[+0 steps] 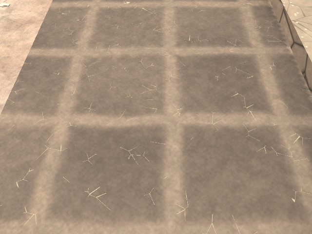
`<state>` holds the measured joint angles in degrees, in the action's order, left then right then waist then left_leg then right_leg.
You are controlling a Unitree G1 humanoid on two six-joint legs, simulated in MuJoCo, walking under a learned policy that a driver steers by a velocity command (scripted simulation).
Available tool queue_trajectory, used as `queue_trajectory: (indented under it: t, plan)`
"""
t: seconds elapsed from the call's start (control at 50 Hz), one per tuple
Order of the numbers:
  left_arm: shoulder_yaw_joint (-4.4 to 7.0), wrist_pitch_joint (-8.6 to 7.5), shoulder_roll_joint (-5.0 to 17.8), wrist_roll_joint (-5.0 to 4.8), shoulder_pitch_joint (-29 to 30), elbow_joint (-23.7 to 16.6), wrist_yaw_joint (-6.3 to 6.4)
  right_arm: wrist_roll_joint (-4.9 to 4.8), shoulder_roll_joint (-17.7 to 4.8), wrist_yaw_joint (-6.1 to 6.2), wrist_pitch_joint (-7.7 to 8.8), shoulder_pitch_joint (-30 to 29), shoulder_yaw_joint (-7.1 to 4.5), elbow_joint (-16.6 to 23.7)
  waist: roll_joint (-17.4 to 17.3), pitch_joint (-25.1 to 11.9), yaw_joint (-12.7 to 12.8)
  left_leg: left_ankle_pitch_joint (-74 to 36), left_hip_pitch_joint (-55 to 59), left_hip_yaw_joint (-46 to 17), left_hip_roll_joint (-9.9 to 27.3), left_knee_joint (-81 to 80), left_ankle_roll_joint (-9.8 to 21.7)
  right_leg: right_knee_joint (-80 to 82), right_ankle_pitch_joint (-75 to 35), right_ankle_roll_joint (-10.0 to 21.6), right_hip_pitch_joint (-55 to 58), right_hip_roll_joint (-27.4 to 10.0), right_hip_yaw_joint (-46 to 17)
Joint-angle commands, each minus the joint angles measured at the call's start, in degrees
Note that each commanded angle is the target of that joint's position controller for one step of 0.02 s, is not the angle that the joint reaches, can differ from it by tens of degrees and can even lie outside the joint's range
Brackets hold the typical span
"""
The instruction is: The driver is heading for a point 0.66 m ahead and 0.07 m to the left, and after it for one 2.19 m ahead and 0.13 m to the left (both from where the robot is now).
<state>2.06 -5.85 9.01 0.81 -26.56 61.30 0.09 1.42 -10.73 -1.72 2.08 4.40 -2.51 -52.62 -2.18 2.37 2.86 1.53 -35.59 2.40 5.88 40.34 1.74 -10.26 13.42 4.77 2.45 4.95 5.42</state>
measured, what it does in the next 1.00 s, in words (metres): walks ahead: left foot, then right foot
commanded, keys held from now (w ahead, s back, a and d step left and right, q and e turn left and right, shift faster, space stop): w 0.72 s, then w+q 0.28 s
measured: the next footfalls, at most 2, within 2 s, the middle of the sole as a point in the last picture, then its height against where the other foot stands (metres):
left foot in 0.14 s outside the picture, level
right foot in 0.72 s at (188, 214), level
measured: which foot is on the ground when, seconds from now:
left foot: up 0.00-0.12, down 0.14-0.74, up 0.76-1.00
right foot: down 0.00-0.16, up 0.18-0.70, down 0.72-1.00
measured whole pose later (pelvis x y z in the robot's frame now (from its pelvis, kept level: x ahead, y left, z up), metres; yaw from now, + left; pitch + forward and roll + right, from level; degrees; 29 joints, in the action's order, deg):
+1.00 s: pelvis +0.55 +0.00 +0.00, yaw +6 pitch -1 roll -1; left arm 3.1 -6.0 10.9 0.9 -20.5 58.4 0.6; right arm 1.4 -12.4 -1.5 1.5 13.2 -4.0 -55.2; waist -2.3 2.3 0.3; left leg 7.8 -35.5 -1.1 5.2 59.5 3.9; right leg -15.3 11.5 5.2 -4.0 3.2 11.3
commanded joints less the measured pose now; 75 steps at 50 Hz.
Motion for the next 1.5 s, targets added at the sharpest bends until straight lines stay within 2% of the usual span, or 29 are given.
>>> queue_trajectory:
  t: [0.02,0.1,0.14,0.16,0.18,0.2,0.22,0.24,0.28,0.4,0.6,0.66,0.7,0.72,0.74,0.76,0.78,0.8,0.84,0.96,1.14,1.24,1.26,1.28,1.3,1.32,1.36,1.4,1.5]
  plan:
    - [1.23,-0.4,7.7,0.28,-4.25,-0.77,0.5,-0.24,-2.63,0.06,0.9,-6.71,-0.13,4.91,6.06,4.08,0.23,-0.52,-1.32,2.01,-1.88,-4.52,1.07,1.89,-26.13,6.69,0.75,-16.76,-7.28]
    - [1.73,-0.05,9.21,0.83,-2.17,-0.46,1.17,-0.15,-4.14,0.55,1.85,-3.08,-0.93,4.73,6.62,2.17,-2.88,7.19,7.06,3.19,-5.17,-9.19,4.55,-6.59,-43.49,5.26,4.6,-18.2,-5.71]
    - [1.76,0.36,9.46,0.57,-0.44,-0.75,1.03,0.49,-6.36,1.47,2.79,13.07,-2.38,-0.69,4.52,-6.22,-9.53,5.38,26.93,3.89,-7.5,-14.08,7.17,-25.15,-46.74,3.34,-0.2,-14.94,-2.83]
    - [1.11,0.35,7.56,-0.05,-0.51,-2.6,0.8,1.99,-11.12,2.09,3.22,23.45,-3.72,-2.68,-0.83,-13.58,-12.57,9.18,42.2,-9.57,4.8,-14.51,10.23,-42.49,-27.2,2.13,-12.4,-11.86,-0.76]
    - [0.37,0.45,2.3,-2.21,-7.68,-3.07,0.06,1.98,-15.94,1.71,2.87,24.97,-4.86,-3.07,-14.0,-19.44,-8.87,12.65,55.15,-38.34,19.58,-22.37,18.61,-62.87,16.2,-0.05,-32.58,-0.28,-0.54]
    - [1.71,0.76,7.77,-0.65,-2.45,-3.04,0.23,-0.03,-13.04,1.31,2.08,19.2,-4.3,-2.11,-3.32,-14.81,-7.72,17.77,49.78,-38.13,16.24,-25.23,16.28,-66.32,13.91,1.04,-37.66,-3.59,-8.61]
    - [1.91,0.52,7.82,-0.42,2.81,-4.8,-0.05,-0.5,-9.58,1.16,2.16,13.07,-3.22,-1.08,-1.12,-6.75,-5.88,16.52,41.25,-28.75,14.43,-26.27,14.21,-64.48,8.11,1.22,-39.12,-6.14,-8.38]
    - [1.76,0.33,6.81,-0.32,4.87,-5.1,-0.17,-0.3,-6.63,0.95,2.6,10.58,-2.38,-1.02,1.18,-3.24,-4.5,10.23,34.86,-22.96,11.88,-28.29,12.51,-61.31,4.43,1.09,-37.15,-8.01,-8.17]
    - [1.64,1.69,4.96,1.13,3.72,-4.58,-0.67,-0.63,-3.56,1.42,3.3,10.65,-1.32,-2.45,-0.67,-1.41,-1.57,3.47,28.04,-14.65,7.56,-30.29,9.6,-56.34,2.22,-0.02,-32.02,-10.02,-7.68]
    - [1.67,3.89,4.96,1.37,13.12,-7.9,-1.73,-0.92,-6.11,1.86,4.33,18.37,-1.31,-5.08,-0.82,1.71,-1.95,-3.2,28.55,-8.52,5.35,-33.99,9.73,-47.68,-5.35,-3.06,-39.01,-11.72,-4.71]
    - [0.51,2.99,4.8,0.44,30.1,-14.08,-1.74,-0.23,-6.11,2.5,3.93,27.04,-0.72,-7.77,-1.84,4.31,-6.2,-16.75,40.62,-4.14,6.02,-31.37,9.43,-25.28,-11.65,-1.77,-40.16,-8.54,-0.7]
    - [0.96,2.23,5.8,0.4,27.8,-14.19,-1.43,0.12,-7.22,2.97,3.74,25.22,-1.05,-7.96,-2.23,3.24,-3.88,-29.91,43.36,-2.95,7.25,-25.69,8.59,-21.62,-5.83,0.94,-34.23,-6.23,0.16]
    - [2.09,1.48,7.42,0.62,15.55,-10.28,-0.61,0.06,-8.23,2.95,3.4,23.24,-1.34,-7.86,-1.79,-2.99,1.47,-40.75,42.15,-1.04,5.61,-11.57,6.99,-17.34,-4.93,3.31,-19.46,-2.43,1.8]
    - [3.12,0.89,9.76,1.61,5.44,-7.15,-0.05,-0.41,-7.55,2.81,3.34,22.58,-1.05,-7.2,-0.09,-8.65,5.18,-31.67,33.83,0.38,3.41,0.79,5.92,-16.25,-6.36,5.28,-4.89,-5.79,-1.92]
    - [4.66,0.63,15.81,3.14,-2.36,-6.38,0.49,-2.46,-2.89,2.15,3.36,25.56,0.13,-5.0,9.69,-16.68,5.4,-5.14,15.62,3.32,-3.08,21.66,3.61,-13.87,0.57,10.2,12.37,-22.54,-24.07]
    - [5.03,1.58,16.69,1.58,-0.33,-6.6,-0.27,-2.61,-4.05,2.05,3.2,28.29,-0.68,-5.57,14.01,-20.45,3.22,28.05,4.79,-1.94,-10.48,35.16,3.59,-5.6,1.57,14.28,15.12,-30.32,-44.04]
    - [4.32,1.93,13.91,0.21,6.88,-7.83,-0.51,-1.49,-6.59,2.25,2.7,23.42,-1.45,-4.83,6.62,-11.45,0.59,23.18,1.18,-5.94,-5.8,36.97,4.27,-4.56,6.02,12.02,6.55,-27.95,-35.62]
    - [3.1,1.56,9.58,0.02,11.58,-8.68,-0.69,-1.14,-5.55,1.94,2.85,19.57,-1.23,-3.94,3.62,-4.52,-0.4,18.6,1.34,-5.84,-3.56,34.07,4.25,-1.8,5.36,10.08,-2.49,-25.72,-27.89]
    - [1.81,0.64,5.53,0.14,13.2,-7.61,-0.27,-0.08,-3.67,1.49,1.83,18.96,-1.29,-3.98,4.71,0.54,-3.46,14.68,5.61,-5.76,-0.68,27.52,3.81,1.63,-0.85,5.15,-11.89,-20.71,-17.07]
    - [1.93,-1.2,7.56,0.0,7.03,-5.76,0.68,0.04,-2.59,0.02,-0.75,12.51,-1.6,-1.52,5.12,2.2,-4.12,5.36,-0.93,-3.96,0.28,21.25,2.07,4.06,-12.37,3.03,-10.55,-18.22,-4.4]
    - [1.43,-0.83,8.08,0.13,-0.98,-3.15,1.81,0.34,-1.62,-0.95,-0.38,-3.45,-0.2,5.17,5.35,4.07,-0.51,-1.37,-0.77,4.64,-2.74,-1.9,3.45,0.48,-32.87,1.68,-0.02,-18.66,5.97]
    - [1.59,0.49,10.41,0.82,-0.43,-1.8,2.04,1.01,-4.17,0.18,0.21,6.25,-1.46,2.17,8.64,-1.55,-6.0,11.35,13.29,7.01,-9.91,-6.86,9.27,-17.04,-61.91,2.99,5.95,-20.53,7.85]
    - [1.52,0.96,10.59,0.55,0.39,-2.06,1.76,1.45,-5.34,0.46,0.74,13.51,-2.2,-0.51,7.48,-5.03,-9.39,9.45,22.82,6.33,-10.98,-11.99,10.64,-26.96,-57.41,2.58,2.83,-19.79,8.44]
    - [1.15,1.01,9.84,-0.11,1.88,-3.56,1.4,2.43,-9.06,1.0,1.23,22.04,-3.49,-2.92,4.24,-9.81,-13.35,9.95,37.56,-2.32,-4.24,-14.34,13.27,-41.59,-42.08,1.7,-8.79,-18.24,8.52]
    - [0.09,0.95,3.86,-1.89,-2.91,-5.94,0.03,2.55,-15.55,1.52,1.22,25.15,-5.03,-3.49,-10.56,-15.78,-9.86,6.93,56.26,-32.01,15.41,-17.53,22.48,-66.08,10.76,-1.37,-33.62,-6.32,8.22]
    - [1.43,0.89,8.91,-1.22,3.19,-6.84,0.24,0.23,-15.39,1.6,0.67,22.98,-4.99,-2.81,-0.76,-16.51,-10.23,6.5,53.31,-38.55,16.87,-23.12,21.82,-71.96,15.63,-0.88,-38.96,-4.73,-4.45]
    - [1.31,0.15,7.8,-1.81,8.0,-8.16,0.04,-0.07,-9.61,1.57,1.41,13.8,-3.31,-2.09,3.59,-3.73,-6.23,0.16,38.1,-21.6,12.86,-26.75,15.81,-65.28,6.49,0.1,-39.46,-9.23,-7.59]
    - [1.27,2.01,5.54,0.16,4.06,-6.09,-0.13,-0.41,-4.44,1.9,2.55,10.82,-1.65,-2.59,2.06,-0.6,-2.14,-2.52,29.4,-11.23,8.22,-29.92,10.39,-58.63,3.16,-0.62,-32.86,-11.11,-8.01]
    - [1.66,4.54,4.67,0.48,7.89,-7.2,-1.6,-0.55,-6.98,2.24,4.5,16.18,-1.7,-4.77,-0.53,2.07,-1.53,-9.28,28.62,-2.03,5.69,-32.87,6.46,-53.1,-4.27,-1.91,-37.02,-11.33,-7.12]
